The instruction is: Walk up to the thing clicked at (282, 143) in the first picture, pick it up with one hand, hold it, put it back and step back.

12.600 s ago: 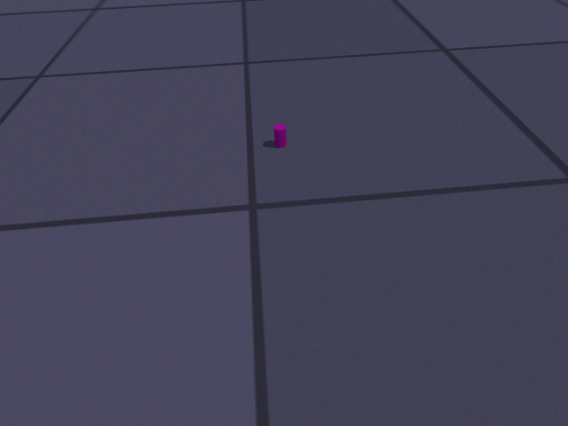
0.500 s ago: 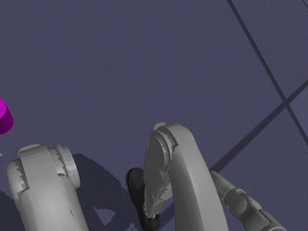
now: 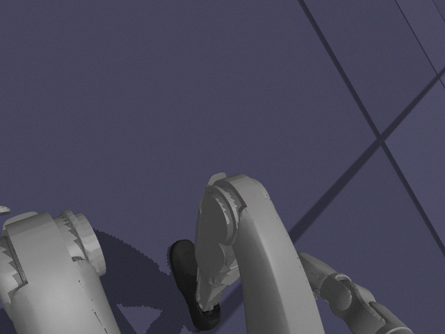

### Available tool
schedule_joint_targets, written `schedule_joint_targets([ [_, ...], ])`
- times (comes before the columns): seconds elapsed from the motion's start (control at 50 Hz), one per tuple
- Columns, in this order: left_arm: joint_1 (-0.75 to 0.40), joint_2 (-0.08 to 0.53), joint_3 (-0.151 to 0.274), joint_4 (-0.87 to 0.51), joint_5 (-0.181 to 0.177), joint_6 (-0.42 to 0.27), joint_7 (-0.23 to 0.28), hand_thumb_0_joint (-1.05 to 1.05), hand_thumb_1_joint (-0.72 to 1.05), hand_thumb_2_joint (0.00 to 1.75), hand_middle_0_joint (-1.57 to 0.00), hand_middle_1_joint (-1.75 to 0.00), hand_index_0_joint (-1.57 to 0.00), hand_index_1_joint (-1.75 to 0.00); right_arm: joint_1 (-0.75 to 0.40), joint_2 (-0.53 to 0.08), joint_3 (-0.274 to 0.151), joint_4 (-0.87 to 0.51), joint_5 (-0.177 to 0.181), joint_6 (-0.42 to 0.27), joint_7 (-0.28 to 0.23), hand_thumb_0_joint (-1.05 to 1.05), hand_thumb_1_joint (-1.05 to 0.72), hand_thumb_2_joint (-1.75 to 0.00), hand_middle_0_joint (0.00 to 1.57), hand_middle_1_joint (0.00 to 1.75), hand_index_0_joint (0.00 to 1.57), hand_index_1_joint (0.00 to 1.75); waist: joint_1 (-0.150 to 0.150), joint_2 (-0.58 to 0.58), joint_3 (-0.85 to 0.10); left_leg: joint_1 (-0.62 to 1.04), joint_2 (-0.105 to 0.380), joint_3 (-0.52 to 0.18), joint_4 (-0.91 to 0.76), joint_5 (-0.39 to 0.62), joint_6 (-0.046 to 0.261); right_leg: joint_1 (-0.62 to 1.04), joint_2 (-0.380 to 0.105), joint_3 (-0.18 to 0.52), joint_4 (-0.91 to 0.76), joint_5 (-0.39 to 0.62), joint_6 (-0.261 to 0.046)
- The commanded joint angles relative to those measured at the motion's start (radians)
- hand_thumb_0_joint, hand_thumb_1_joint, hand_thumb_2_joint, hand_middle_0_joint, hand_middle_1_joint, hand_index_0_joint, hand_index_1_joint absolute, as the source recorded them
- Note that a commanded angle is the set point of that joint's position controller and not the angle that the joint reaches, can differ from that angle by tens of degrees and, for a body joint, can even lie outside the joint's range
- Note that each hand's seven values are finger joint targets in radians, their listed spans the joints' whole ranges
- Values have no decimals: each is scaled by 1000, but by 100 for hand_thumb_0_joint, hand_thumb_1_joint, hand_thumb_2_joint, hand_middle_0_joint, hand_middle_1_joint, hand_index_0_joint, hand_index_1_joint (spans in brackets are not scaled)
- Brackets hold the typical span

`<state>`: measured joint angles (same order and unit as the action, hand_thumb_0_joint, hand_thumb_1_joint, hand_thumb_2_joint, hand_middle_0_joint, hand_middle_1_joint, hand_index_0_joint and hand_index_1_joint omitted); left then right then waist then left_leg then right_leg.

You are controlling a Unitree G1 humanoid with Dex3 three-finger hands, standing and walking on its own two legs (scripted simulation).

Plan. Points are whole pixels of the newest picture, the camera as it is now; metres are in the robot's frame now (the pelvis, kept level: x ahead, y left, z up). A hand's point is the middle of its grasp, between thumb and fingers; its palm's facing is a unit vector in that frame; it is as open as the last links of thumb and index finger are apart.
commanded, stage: close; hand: left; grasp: from the side
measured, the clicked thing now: out of the picture +0.43 +0.29 -0.22
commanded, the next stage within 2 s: settle in 0.74 s
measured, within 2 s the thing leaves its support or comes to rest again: leaves its support in 1.08 s
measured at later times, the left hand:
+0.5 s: hand out of the picture +0.42 +0.29 -0.16, palm faces +0.36 -0.93 +0.00, open 10.4 cm
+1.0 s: hand out of the picture +0.43 +0.29 -0.16, palm faces +0.36 -0.93 -0.01, open 6.3 cm
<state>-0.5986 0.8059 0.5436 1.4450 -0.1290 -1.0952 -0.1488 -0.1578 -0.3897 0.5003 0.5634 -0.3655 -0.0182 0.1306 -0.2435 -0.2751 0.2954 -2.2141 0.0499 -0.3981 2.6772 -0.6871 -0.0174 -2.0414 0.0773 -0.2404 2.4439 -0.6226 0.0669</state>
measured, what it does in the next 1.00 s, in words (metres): stands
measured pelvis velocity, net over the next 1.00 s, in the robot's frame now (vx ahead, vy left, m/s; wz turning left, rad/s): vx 0.00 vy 0.00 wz -0.02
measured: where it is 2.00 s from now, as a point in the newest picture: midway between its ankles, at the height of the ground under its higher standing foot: (145, 330)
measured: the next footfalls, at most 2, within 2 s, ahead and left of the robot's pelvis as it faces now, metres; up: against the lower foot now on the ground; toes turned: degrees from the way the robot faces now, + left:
none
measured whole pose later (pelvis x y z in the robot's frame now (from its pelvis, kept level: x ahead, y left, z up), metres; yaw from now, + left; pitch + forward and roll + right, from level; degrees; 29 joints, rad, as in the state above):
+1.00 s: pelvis +0.00 +0.00 +0.00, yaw -1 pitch +10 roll -18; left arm -0.66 0.86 0.49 1.47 -0.08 -1.11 -0.01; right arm -0.18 -0.37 0.54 0.56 -0.39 0.02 0.14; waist -0.25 -0.29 0.32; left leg -2.21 0.05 -0.43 2.68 -0.70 -0.02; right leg -2.03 0.09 -0.27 2.42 -0.62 0.08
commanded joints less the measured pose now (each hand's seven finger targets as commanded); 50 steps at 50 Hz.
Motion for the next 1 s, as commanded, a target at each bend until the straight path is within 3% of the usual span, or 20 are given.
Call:
schedule_joint_targets([
  [0.0, -195, 191, -13, -125, 4, -89, 23, 0, -30, 15, -9, -6, -7, -7, -9, -351, -118, -26, -1, 16, -23, 0, -90, -91, 20, 30, 20, 30, -98, 541, -513, 370, 47, 112, -338, 63, -12, 209, 31, -122, -178, 137, -68],
  [0.04, -198, 187, -19, -128, 5, -94, 36, 0, -25, 18, -10, -7, -8, -8, -6, -351, -113, -26, -5, 18, -22, 0, -90, -90, 20, 30, 20, 30, -103, 549, -508, 373, 48, 105, -339, 66, -14, 213, 32, -126, -174, 144, -67],
  [0.12, -203, 190, -16, -134, -1, -101, 54, 0, -6, 34, -29, -27, -28, -28, -4, -344, -104, -28, -9, 21, -18, 0, -89, -90, 20, 30, 20, 30, -104, 522, -535, 371, 45, 114, -317, 68, -7, 242, 39, -124, -191, 151, -63],
  [0.22, -214, 194, -35, -114, 26, -102, 78, 0, 7, 43, -35, -34, -34, -35, -8, -348, -100, -24, -13, 30, -16, 0, -89, -90, 20, 30, 20, 30, -114, 550, -508, 389, 52, 93, -337, 77, -16, 222, 37, -136, -176, 154, -65],
  [0.32, -211, 217, -17, -114, 24, -101, 96, 0, 22, 55, -48, -47, -47, -47, -8, -346, -91, -31, -16, 39, -16, 0, -88, -90, 20, 30, 20, 30, -109, 541, -520, 384, 53, 96, -329, 88, -14, 242, 43, -138, -185, 165, -64],
  [0.4, -220, 205, -30, -107, 34, -94, 106, 0, 34, 66, -60, -59, -59, -59, -6, -345, -92, -25, -18, 44, -17, 0, -88, -90, 20, 30, 20, 30, -120, 553, -514, 405, 58, 87, -335, 107, -18, 236, 43, -139, -180, 180, -64],
  [0.48, -252, 222, -31, -101, 36, -89, 114, 0, 47, 77, -71, -70, -70, -70, -15, -344, -86, -30, -16, 47, -18, 0, -87, -89, 20, 30, 20, 30, -130, 528, -483, 362, 56, 92, -331, 55, -8, 223, 45, -138, -199, 144, -62],
  [0.56, -260, 225, -29, -103, 35, -92, 115, 0, 42, 88, -83, -86, -83, -86, -18, -344, -86, -35, -17, 50, -18, 0, -88, -90, 20, 30, 20, 30, -132, 519, -491, 363, 57, 90, -330, 46, -5, 224, 45, -138, -201, 138, -61],
  [0.76, -263, 207, -51, -105, 40, -85, 124, 0, 53, 119, -114, -122, -115, -122, -8, -349, -91, -25, -18, 46, -16, 0, -88, -89, 20, 30, 20, 30, -132, 546, -498, 380, 56, 83, -337, 67, -12, 233, 48, -144, -199, 160, -64],
  [0.92, -271, 204, -63, -110, 48, -86, 136, 0, 58, 130, -125, -135, -124, -136, -5, -346, -89, -20, -19, 50, -13, 0, -90, -90, 20, 30, 20, 30, -136, 552, -504, 388, 56, 83, -338, 87, -12, 244, 47, -146, -200, 177, -65],
  [0.98, -261, 214, -53, -140, 48, -80, 135, 0, 57, 133, -128, -139, -127, -140, -2, -340, -94, -25, -16, 54, -12, 0, -89, -90, 20, 30, 20, 30, -123, 558, -525, 402, 57, 89, -341, 98, -12, 245, 48, -142, -199, 178, -68],
])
